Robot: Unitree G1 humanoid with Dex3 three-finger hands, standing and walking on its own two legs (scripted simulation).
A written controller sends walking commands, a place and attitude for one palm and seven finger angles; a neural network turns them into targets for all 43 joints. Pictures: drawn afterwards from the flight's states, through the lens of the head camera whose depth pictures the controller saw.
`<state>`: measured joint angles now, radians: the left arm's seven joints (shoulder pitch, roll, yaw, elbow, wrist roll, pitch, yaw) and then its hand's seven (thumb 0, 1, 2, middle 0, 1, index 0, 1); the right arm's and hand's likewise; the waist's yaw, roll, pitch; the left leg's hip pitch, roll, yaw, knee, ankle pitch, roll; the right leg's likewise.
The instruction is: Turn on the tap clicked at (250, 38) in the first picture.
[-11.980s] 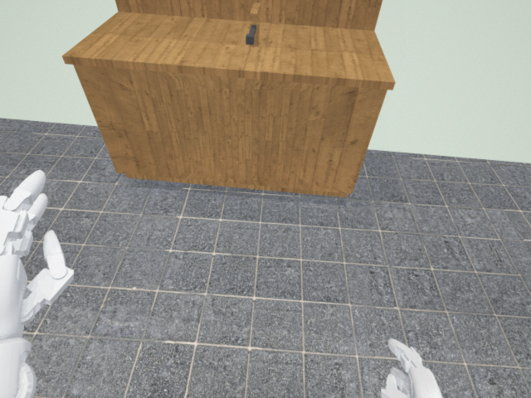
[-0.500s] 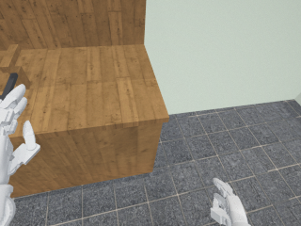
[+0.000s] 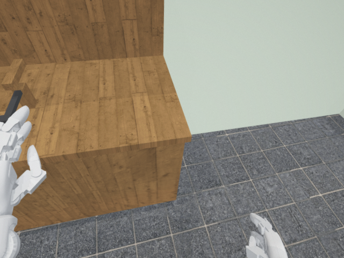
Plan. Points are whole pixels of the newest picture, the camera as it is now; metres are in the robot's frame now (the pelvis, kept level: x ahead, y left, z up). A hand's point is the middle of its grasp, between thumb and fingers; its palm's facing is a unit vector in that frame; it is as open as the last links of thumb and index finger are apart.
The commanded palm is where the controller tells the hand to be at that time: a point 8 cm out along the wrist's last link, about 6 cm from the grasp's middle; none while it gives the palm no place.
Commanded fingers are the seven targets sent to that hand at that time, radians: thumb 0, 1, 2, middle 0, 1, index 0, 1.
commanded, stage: look again from close up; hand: left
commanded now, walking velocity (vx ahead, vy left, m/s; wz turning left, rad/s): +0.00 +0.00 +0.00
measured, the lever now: (6, 121) +0.44 +0.52 +0.01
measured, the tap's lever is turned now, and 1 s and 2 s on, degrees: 0 0 0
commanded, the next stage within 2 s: shuffle to correct the standing spot in 0.12 s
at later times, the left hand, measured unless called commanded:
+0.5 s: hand (40, 176) +0.21 +0.25 +0.15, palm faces +0.36 -0.86 -0.36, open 7.4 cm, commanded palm +0.16 +0.29 +0.17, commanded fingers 0.00 0.90 0.90 -0.20 -0.30 -0.20 -0.30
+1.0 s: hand (39, 160) +0.24 +0.26 +0.15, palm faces +0.33 -0.86 -0.39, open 7.4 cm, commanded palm +0.19 +0.31 +0.17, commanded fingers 0.00 0.90 0.90 -0.20 -0.30 -0.20 -0.30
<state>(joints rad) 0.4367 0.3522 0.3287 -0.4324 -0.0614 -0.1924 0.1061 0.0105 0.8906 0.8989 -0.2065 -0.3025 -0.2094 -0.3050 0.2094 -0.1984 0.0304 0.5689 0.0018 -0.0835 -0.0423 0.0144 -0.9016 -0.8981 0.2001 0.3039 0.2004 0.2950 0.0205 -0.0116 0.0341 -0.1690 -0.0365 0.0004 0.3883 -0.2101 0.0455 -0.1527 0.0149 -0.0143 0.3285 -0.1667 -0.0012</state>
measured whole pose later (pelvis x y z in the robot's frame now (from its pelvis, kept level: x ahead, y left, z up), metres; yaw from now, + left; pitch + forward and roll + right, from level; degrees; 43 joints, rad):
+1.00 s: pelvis +0.01 +0.04 -0.03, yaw -3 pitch -1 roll +0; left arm 0.47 0.37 0.37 -0.50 -0.06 -0.21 0.12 0.01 0.89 0.90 -0.21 -0.30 -0.21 -0.31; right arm 0.21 -0.21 0.01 0.55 0.02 -0.03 -0.02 0.01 -0.90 -0.90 0.20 0.30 0.20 0.29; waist 0.00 -0.01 0.04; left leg -0.26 -0.09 0.08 0.63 -0.37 0.10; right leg -0.31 -0.03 0.05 0.68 -0.36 0.02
